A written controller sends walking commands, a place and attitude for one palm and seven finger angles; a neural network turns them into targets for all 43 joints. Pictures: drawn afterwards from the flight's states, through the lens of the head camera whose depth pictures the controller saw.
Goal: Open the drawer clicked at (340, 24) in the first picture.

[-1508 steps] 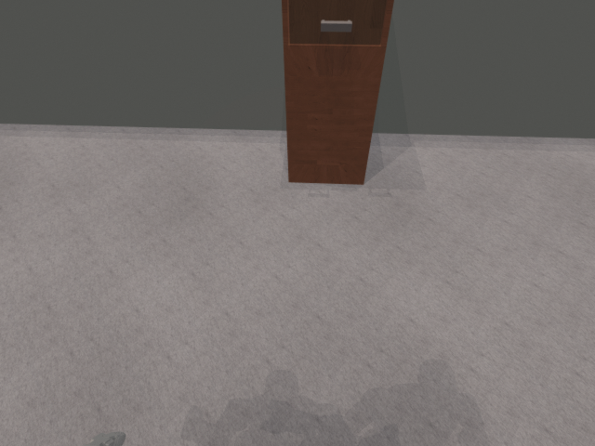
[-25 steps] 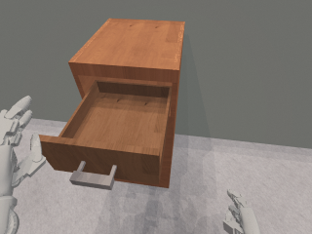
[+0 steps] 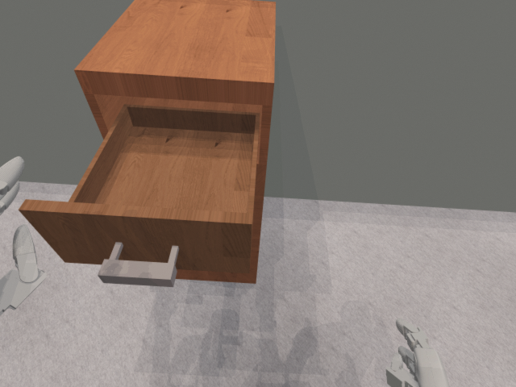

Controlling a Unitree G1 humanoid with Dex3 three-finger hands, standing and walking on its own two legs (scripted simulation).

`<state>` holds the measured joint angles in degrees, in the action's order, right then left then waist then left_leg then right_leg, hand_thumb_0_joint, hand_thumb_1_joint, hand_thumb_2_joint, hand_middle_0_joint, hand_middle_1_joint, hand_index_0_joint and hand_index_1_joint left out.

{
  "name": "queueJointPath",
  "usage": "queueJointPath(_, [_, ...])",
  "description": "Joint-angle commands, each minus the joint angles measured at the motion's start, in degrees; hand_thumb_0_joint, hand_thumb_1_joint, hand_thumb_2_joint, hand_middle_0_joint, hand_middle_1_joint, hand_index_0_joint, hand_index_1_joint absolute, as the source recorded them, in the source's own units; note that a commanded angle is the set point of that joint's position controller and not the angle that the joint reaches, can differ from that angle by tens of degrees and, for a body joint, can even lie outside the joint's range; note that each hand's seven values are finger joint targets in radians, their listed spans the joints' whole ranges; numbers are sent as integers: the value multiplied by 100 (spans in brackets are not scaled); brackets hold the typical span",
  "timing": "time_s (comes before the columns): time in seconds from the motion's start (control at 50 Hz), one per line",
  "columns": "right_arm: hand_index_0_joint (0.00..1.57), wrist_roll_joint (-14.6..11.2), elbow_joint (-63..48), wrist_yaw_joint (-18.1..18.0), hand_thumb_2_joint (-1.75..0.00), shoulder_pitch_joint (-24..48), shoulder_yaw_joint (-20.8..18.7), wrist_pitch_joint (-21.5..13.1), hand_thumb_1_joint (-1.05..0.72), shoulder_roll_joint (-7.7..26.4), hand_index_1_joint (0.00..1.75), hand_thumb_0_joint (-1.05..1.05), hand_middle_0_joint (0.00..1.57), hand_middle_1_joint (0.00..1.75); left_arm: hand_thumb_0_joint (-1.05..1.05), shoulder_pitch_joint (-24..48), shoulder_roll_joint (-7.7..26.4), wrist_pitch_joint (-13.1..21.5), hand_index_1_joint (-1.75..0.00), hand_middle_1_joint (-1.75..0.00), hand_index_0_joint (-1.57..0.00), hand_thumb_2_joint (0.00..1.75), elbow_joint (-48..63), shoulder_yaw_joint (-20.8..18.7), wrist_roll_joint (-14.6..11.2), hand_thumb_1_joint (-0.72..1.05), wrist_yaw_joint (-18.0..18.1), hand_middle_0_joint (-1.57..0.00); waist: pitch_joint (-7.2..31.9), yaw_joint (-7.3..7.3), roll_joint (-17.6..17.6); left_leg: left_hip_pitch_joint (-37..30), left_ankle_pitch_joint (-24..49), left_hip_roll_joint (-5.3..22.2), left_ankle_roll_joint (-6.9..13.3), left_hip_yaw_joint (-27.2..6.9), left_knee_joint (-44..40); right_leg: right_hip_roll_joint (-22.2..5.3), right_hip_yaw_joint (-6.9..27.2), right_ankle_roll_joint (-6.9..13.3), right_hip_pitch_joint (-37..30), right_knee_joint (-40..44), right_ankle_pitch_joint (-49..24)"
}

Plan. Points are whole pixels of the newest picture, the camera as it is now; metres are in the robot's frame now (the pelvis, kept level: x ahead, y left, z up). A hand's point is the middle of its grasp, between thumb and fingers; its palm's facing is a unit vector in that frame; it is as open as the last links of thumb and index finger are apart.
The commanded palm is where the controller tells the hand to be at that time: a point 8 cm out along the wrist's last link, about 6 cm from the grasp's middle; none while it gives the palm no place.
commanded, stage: step back with the hand held close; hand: left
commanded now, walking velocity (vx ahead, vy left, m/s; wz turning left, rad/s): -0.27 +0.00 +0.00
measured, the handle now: (142, 261) +0.30 +0.20 +0.02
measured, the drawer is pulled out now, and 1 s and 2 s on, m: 0.30 0.30 0.30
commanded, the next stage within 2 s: stop stepping back and stand still in 0.64 s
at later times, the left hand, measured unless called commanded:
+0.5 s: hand out of the picture +0.10 +0.21 +0.20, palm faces +0.45 -0.79 -0.41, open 7.4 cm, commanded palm +0.04 +0.25 +0.21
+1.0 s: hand out of the picture -0.02 +0.20 +0.20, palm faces +0.44 -0.82 -0.37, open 7.4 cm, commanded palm -0.08 +0.24 +0.21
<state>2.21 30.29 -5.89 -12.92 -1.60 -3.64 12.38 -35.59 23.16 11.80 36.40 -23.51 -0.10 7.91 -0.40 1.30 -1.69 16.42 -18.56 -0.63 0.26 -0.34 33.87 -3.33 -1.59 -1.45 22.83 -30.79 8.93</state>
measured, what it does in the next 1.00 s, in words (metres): walks backwards: right foot, then left foot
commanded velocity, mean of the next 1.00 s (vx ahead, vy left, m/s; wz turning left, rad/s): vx -0.16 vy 0.01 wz -0.01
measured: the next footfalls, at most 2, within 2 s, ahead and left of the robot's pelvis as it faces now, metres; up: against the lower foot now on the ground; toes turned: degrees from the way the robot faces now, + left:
right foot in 0.44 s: +0.02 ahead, -0.13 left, +0.00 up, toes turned +0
left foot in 0.66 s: -0.05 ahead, +0.10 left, +0.00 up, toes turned +5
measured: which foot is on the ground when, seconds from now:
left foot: down 0.00-0.46, up 0.48-0.64, down 0.66-0.88, up 0.90-1.00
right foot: down 0.00-0.30, up 0.32-0.42, down 0.44-0.66, up 0.68-0.84, down 0.86-1.00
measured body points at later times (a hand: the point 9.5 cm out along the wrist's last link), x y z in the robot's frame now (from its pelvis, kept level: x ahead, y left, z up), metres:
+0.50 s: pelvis -0.09 -0.03 -0.01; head -0.11 -0.02 +0.44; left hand +0.07 +0.25 +0.22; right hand +0.05 -0.26 -0.09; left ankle -0.03 +0.11 -0.71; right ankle -0.02 -0.13 -0.73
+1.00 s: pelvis -0.21 -0.04 +0.00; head -0.23 -0.03 +0.45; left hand -0.05 +0.24 +0.22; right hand -0.05 -0.27 -0.07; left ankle -0.18 +0.08 -0.69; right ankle -0.15 -0.13 -0.73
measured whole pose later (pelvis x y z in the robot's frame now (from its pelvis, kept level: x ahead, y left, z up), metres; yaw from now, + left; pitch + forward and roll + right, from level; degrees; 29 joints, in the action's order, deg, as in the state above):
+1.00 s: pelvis -0.21 -0.04 +0.00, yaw +0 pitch -1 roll +1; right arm 1.5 36.6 -3.3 -13.7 1.3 -7.3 10.6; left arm -29.2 21.0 11.3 34.7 -21.6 -0.7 8.1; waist 2.0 -0.3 -3.5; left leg 24.7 -23.6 0.7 0.0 3.4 48.5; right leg 0.1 -2.6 3.0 18.8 -31.3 11.7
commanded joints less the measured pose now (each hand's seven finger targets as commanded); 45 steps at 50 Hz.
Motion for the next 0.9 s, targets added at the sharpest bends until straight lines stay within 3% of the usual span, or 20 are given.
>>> queueJointPath(0.0, [20,50,-903,-37,-90,442,-213,-477,-90,702,30,0,20,30,0,270,651,436,-30,-30,-20,90,1301,-640,27,90,259,-20,758,-100,993,1323,1351,923,237,-672,-1134,125,31,194,-1523,-817,-387])
queueJointPath(0.1, [20,69,-753,-3,-90,275,-160,-635,-90,722,30,0,20,30,0,793,608,489,-30,-30,-20,90,1136,-498,110,90,341,-20,321,-18,482,1792,-784,562,235,-460,-570,-247,770,394,-975,-33,362])
queueJointPath(0.18, [20,57,-555,-2,-90,142,-115,-460,-90,687,30,0,20,30,0,930,666,414,-30,-30,-20,90,951,-434,135,90,392,-20,544,38,-532,216,-1249,2,59,-36,927,-1112,1495,765,596,1682,2284])
queueJointPath(0.22, [20,87,-541,-21,-90,214,-54,-379,-90,678,30,0,20,30,0,874,691,358,-30,-30,-20,90,886,-503,121,90,364,-20,612,80,-302,-9,-895,153,123,-207,199,-789,952,631,618,1203,1822])
queueJointPath(0.28, [20,130,-682,-80,-90,458,-64,-550,-90,710,30,0,20,30,0,858,525,439,-30,-30,-20,90,1150,-513,107,90,435,-20,126,12,1892,2413,-1738,1638,781,-1955,-2195,699,-11,111,-688,-1854,1589])
queueJointPath(0.32, [20,123,-678,-39,-90,267,-158,-718,-90,605,30,0,20,30,0,672,717,474,-30,-30,-20,90,1205,-614,62,90,453,-20,223,-80,1368,2245,-372,1511,829,-1490,-1690,768,240,114,-819,-2135,1776])
queueJointPath(0.4, [20,67,-369,72,-90,362,-104,-847,-90,750,30,0,20,30,0,578,651,409,-30,-30,-20,90,1040,-385,4,90,396,-20,304,-64,762,1365,72,990,330,-871,-515,106,503,315,-1088,621,397])
queueJointPath(0.42, [20,98,-399,99,-90,363,-106,-783,-90,713,30,0,20,30,0,599,848,383,-30,-30,-20,90,975,-485,39,90,412,-20,228,33,-168,1543,-640,342,28,-398,298,-807,1896,724,-773,1305,-168])
queueJointPath(0.44, [20,-91,-425,127,-90,456,-145,-753,-90,640,30,0,20,30,0,1060,1044,387,-30,-30,-20,90,1119,-591,20,90,367,-20,554,-98,-1121,940,-1208,-143,-137,33,1756,-1709,2863,1077,120,2134,1381])
queueJointPath(0.48, [20,-135,-317,201,-90,453,-102,-675,-90,539,30,0,20,30,0,760,854,303,-30,-30,-20,90,616,-540,-20,90,260,-20,678,-90,-912,826,-724,68,-121,-22,2905,-1464,2165,1087,147,1957,1567])
queueJointPath(0.52, [20,-148,-478,214,-90,655,12,-653,-90,381,30,0,20,30,0,799,698,366,-30,-30,-20,90,710,-456,-47,90,159,-20,584,-98,-991,493,-820,223,-89,185,1659,-1121,1305,947,47,1520,55])
queueJointPath(0.58, [20,-112,-354,133,-90,411,26,-619,-90,538,30,0,20,30,0,647,751,422,-30,-30,-20,90,894,-433,-61,90,153,-20,470,-10,-253,-116,-280,67,49,454,-712,-791,1088,556,-64,1329,173])
queueJointPath(0.62, [20,-89,-500,122,-90,442,-155,-646,-90,830,30,0,20,30,0,717,832,613,-30,-30,-20,90,1300,-452,-60,90,140,-20,476,-104,1302,240,187,1359,491,-1104,-1712,40,607,159,-87,16,583])
queueJointPath(0.64, [20,-53,-507,130,-90,447,-181,-726,-90,798,30,0,20,30,0,632,925,668,-30,-30,-20,90,1367,-611,-71,90,212,-20,799,-144,1553,534,974,2027,760,-1471,-1771,484,125,38,-279,-1140,1116])
queueJointPath(0.66, [20,-75,-478,170,-90,420,-244,-833,-90,744,30,0,20,30,0,625,947,740,-30,-30,-20,90,1476,-692,-179,90,157,-20,1039,-78,1549,1010,-207,2157,835,-1412,-2134,559,308,69,-527,-2237,1882])
queueJointPath(0.72, [20,21,-256,150,-90,352,-248,-1077,-90,658,30,0,20,30,0,555,660,588,-30,-30,-20,90,1581,-556,-207,90,247,-20,674,-85,1291,126,2522,1942,867,-839,-1447,612,288,45,229,-2248,2060])
queueJointPath(0.8, [20,-231,-383,266,-90,513,-147,-989,-90,771,30,0,20,30,0,683,672,329,-30,-30,-20,90,1012,-466,-100,90,177,-20,365,-118,966,975,-1126,1330,331,-189,-1393,385,-168,87,-1271,55,1196])
queueJointPath(0.82, [20,-225,-462,260,-90,483,-155,-885,-90,746,30,0,20,30,0,765,845,293,-30,-30,-20,90,1055,-541,-42,90,161,-20,271,-89,197,1019,-1437,800,113,191,-636,55,345,285,-1138,919,1357])
queueJointPath(0.86, [20,-183,-422,240,-90,581,-120,-757,-90,669,30,0,20,30,0,1278,1225,266,-30,-30,-20,90,1145,-761,-112,90,189,-20,305,-103,-1191,700,-747,113,-117,255,1977,-1661,2700,1089,349,2415,3095])
queueJointPath(0.88, [20,-177,-301,223,-90,498,-107,-738,-90,581,30,0,20,30,0,1427,1074,247,-30,-30,-20,90,1034,-642,-67,90,169,-20,514,-96,-1211,532,-625,113,-93,167,2570,-1538,2528,1040,418,2352,3313])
